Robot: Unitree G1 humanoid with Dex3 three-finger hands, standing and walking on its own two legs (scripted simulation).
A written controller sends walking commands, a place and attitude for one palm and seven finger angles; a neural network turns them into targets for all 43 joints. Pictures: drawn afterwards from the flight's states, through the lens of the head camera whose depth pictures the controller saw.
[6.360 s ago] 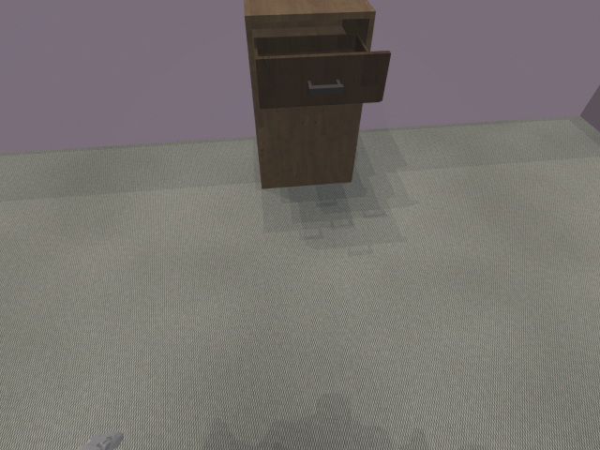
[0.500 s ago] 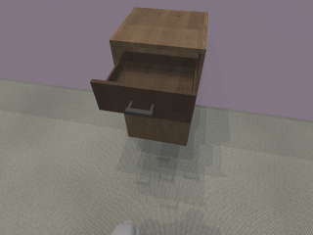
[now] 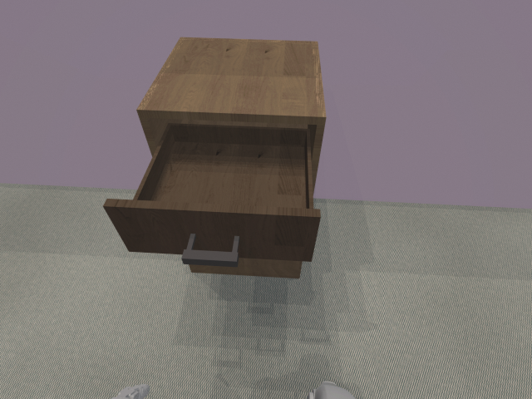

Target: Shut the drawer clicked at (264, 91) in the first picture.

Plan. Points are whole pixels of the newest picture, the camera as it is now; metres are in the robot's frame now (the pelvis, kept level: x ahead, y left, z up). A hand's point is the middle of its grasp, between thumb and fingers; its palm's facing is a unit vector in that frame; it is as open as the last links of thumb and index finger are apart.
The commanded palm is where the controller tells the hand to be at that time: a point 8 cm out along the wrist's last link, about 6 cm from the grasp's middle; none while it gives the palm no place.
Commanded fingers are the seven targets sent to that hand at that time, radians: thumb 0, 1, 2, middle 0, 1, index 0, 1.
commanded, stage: take the last steps up to it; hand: left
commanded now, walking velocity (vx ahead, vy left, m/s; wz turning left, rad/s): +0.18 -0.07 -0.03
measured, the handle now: (212, 249) +0.41 +0.13 -0.07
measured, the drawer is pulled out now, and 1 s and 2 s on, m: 0.29 0.29 0.29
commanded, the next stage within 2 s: come to a stop and stand still in 0.14 s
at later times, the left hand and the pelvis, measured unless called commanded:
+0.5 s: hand out of the picture +0.10 +0.12 -0.17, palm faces +0.07 -0.98 -0.21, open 7.2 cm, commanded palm none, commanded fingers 0.00 0.90 0.90 -0.20 -0.30 -0.20 -0.30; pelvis +0.09 -0.05 +0.00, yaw +0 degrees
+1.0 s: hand out of the picture +0.06 +0.14 -0.17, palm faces +0.01 -0.98 -0.21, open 7.3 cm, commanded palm none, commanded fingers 0.00 0.90 0.90 -0.20 -0.30 -0.20 -0.30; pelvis +0.09 -0.03 +0.00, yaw -1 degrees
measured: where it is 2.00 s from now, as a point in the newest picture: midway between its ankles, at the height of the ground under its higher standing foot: outside the picture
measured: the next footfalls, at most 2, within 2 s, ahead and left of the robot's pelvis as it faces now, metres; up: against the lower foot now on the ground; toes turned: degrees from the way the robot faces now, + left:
right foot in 0.10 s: +0.18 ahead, -0.12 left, +0.00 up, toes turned -7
left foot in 0.56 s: +0.13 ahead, +0.09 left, +0.00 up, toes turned +2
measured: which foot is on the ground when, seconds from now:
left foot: down 0.00-0.10, up 0.12-0.54, down 0.56-1.00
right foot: up 0.00-0.08, down 0.10-1.00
